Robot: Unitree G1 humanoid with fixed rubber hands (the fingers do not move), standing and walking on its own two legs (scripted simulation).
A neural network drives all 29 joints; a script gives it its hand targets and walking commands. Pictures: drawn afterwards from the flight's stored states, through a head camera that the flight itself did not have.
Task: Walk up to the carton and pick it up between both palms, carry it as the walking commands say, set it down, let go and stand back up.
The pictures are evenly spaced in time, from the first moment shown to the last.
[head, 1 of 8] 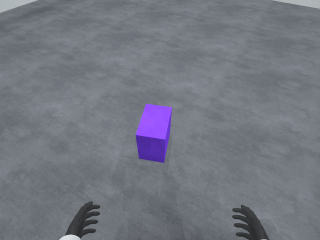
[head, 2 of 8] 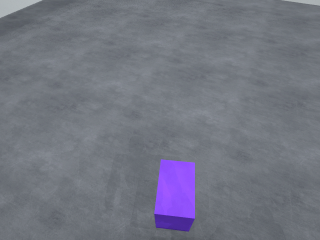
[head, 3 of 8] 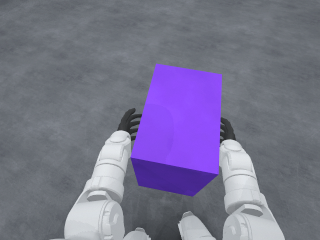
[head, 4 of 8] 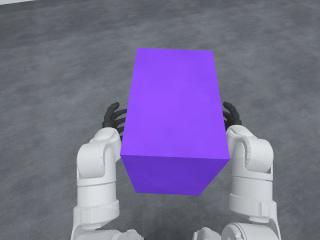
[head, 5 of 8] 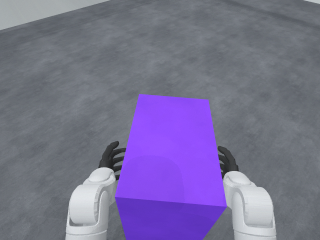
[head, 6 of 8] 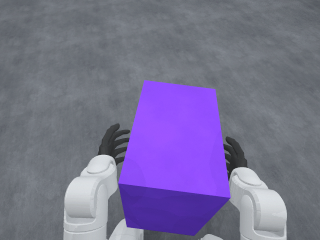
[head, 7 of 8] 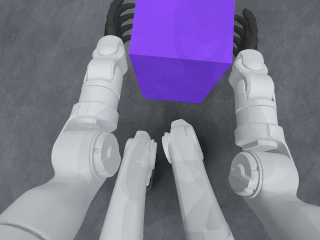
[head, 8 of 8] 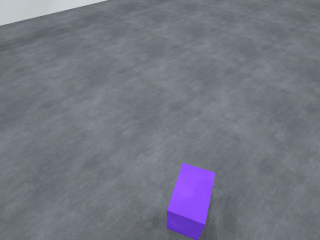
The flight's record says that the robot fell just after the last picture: no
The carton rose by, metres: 0.67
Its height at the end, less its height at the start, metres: +0.00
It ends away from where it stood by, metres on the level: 2.76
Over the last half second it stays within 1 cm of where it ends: yes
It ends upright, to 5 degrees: yes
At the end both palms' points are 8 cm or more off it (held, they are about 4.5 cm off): yes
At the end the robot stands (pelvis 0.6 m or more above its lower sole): yes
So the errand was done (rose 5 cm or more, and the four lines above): yes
